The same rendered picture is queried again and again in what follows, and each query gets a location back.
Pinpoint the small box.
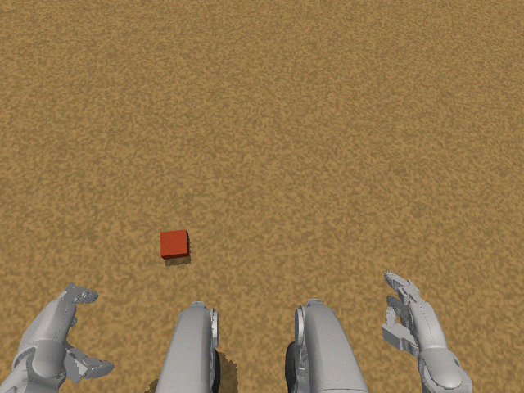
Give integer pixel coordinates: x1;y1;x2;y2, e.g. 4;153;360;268
160;229;189;260

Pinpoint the right robot arm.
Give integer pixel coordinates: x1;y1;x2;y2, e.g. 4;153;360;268
418;348;472;393

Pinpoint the left robot hand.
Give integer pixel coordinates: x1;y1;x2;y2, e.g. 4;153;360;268
17;282;115;383

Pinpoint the left robot arm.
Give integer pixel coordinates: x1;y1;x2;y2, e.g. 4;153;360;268
0;340;66;393

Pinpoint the right robot hand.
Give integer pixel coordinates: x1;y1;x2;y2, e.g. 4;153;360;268
382;271;448;358

